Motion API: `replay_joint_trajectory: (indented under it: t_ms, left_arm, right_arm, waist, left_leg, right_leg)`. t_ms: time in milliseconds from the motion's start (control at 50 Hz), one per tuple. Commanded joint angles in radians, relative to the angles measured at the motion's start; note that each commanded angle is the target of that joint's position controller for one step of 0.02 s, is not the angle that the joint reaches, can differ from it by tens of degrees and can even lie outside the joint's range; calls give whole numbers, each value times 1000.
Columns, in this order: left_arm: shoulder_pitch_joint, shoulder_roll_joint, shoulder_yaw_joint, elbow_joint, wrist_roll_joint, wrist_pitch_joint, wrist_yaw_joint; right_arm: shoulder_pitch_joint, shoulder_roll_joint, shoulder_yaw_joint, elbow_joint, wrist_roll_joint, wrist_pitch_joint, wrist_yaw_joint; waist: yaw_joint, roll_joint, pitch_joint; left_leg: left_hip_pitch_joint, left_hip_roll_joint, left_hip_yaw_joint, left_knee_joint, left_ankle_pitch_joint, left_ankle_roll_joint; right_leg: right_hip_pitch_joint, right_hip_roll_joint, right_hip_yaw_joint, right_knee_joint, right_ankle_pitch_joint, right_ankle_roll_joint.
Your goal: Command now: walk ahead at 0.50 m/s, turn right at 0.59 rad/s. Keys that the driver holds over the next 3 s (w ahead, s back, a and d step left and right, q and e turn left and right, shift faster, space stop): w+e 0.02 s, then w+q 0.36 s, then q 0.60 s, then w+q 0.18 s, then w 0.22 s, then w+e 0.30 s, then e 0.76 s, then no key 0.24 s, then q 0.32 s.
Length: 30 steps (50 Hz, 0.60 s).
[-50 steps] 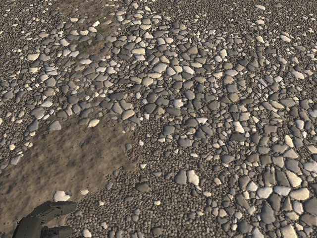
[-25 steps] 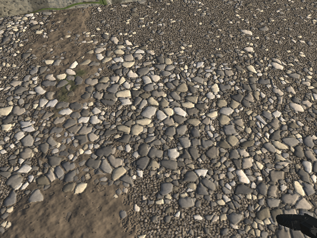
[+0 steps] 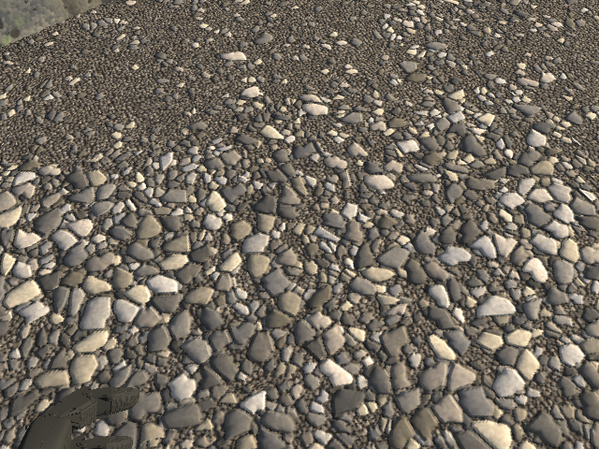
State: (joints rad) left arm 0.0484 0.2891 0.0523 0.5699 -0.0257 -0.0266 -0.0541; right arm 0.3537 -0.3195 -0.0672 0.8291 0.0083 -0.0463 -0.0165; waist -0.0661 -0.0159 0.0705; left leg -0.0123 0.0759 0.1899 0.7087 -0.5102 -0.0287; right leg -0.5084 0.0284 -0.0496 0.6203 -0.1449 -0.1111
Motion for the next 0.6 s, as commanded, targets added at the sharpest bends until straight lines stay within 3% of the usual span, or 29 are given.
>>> replay_joint_trajectory:
  t_ms: [20, 40, 60, 80, 100, 140, 200, 280, 380, 420, 440, 460, 480, 500, 520, 540, 560, 580, 600]
  left_arm:
    - [363, 242, 85, -9, -1, -11, 22]
    - [324, 184, 64, 12, 9, -24, 20]
    - [262, 154, 54, 14, 9, -30, 21]
    - [200, 117, 41, 10, 14, -33, 23]
    - [171, 97, 31, 7, 30, -39, 25]
    - [162, 102, 30, 33, 31, -54, 25]
    - [189, 127, 35, 82, 34, -71, 33]
    - [202, 130, 30, 116, 38, -74, 43]
    - [272, 154, 39, 178, 24, -58, 48]
    - [252, 161, 41, 183, 22, -37, 59]
    - [237, 176, 45, 179, 21, -26, 69]
    - [228, 188, 48, 173, 21, -17, 80]
    - [211, 187, 46, 164, 22, -8, 89]
    - [215, 171, 37, 152, 24, -10, 96]
    - [343, 63, 5, 119, 69, -27, 86]
    - [372, 91, -8, 125, 60, -49, 64]
    - [281, 173, 13, 122, 22, -52, 51]
    - [205, 163, 9, 91, 11, -50, 53]
    - [172, 150, 9, 91, 22, -40, 64]
  right_arm:
    - [-48, -121, -1, -157, 1, -75, 22]
    - [-116, -152, -9, -175, 38, -88, 29]
    - [-117, -135, -2, -165, 31, -92, 23]
    - [-111, -131, -5, -147, 11, -85, 18]
    - [-79, -131, -8, -134, 6, -72, 20]
    - [-36, -100, -3, -110, 4, -45, 22]
    - [-98, -68, 7, -126, 2, -24, 17]
    - [-202, -40, 16, -146, 12, -35, 33]
    - [-316, -26, 23, -203, 17, -41, 65]
    - [-320, -32, 19, -225, 2, -43, 82]
    - [-289, -48, 11, -229, -5, -43, 88]
    - [-220, -74, -3, -220, -9, -42, 89]
    - [-94, -114, -26, -192, -8, -41, 85]
    - [16, -167, -48, -178, -7, -39, 70]
    - [38, -274, -65, -192, -17, -31, 54]
    - [54, -232, -49, -225, -24, -30, 53]
    - [11, -183, -41, -243, -20, -18, 51]
    - [-52, -150, -33, -247, -4, -10, 47]
    - [-100, -129, -27, -252, 8, -1, 42]
  waist:
    - [193, -120, -446]
    - [187, -73, -289]
    - [138, 5, -203]
    - [102, 13, -149]
    - [69, -21, -137]
    - [45, -29, -124]
    - [60, -23, -63]
    - [108, -28, -23]
    - [158, -11, 22]
    - [138, -20, 17]
    - [115, -45, -18]
    - [80, -69, -77]
    - [14, -64, -150]
    - [-49, -11, -221]
    - [37, 259, -364]
    - [11, 243, -582]
    - [-32, 101, -541]
    - [-12, 46, -389]
    - [19, -18, -257]
  left_leg:
    - [-774, -80, -294, 692, -73, 22]
    - [-819, -29, -280, 647, 40, 40]
    - [-770, 19, -266, 563, 126, 43]
    - [-710, 52, -257, 491, 169, 31]
    - [-636, 75, -263, 467, 202, 24]
    - [-575, 81, -245, 428, 234, 1]
    - [-635, 86, -245, 315, 377, -23]
    - [-607, 43, -230, 49, 640, -3]
    - [-686, 8, -219, -109, 628, 43]
    - [-680, -23, -180, -145, 534, 67]
    - [-629, -55, -149, -146, 482, 81]
    - [-541, -95, -120, -140, 444, 96]
    - [-382, -137, -105, -172, 469, 119]
    - [-155, -99, -183, -226, 686, 161]
    - [235, 178, -553, -113, 1160, 320]
    - [427, 322, -912, -203, 1166, 472]
    - [355, 267, -768, -227, 1070, 416]
    - [210, 215, -656, -251, 978, 370]
    - [41, 172, -584, -291, 931, 338]
  right_leg:
    - [950, -359, 860, -297, -256, -301]
    - [823, -340, 688, -325, -168, -246]
    - [669, -300, 558, -325, -48, -209]
    - [545, -265, 455, -335, 90, -184]
    - [458, -244, 394, -359, 179, -176]
    - [365, -231, 309, -407, 271, -178]
    - [328, -214, 190, -458, 315, -157]
    - [343, -170, 51, -487, 246, -89]
    - [539, -252, 18, -464, 272, -74]
    - [600, -263, -6, -367, 506, -49]
    - [618, -259, -18, -289, 692, -31]
    - [625, -248, -25, -186, 853, -11]
    - [588, -218, -50, -13, 906, 18]
    - [442, -166, -75, 227, 731, 71]
    - [70, -9, -74, 620, -147, 146]
    - [-113, 92, 131, 847, -551, 169]
    - [-140, 10, 205, 861, -476, 151]
    - [-181, -28, 175, 787, -408, 142]
    - [-186, -58, 150, 713, -365, 151]
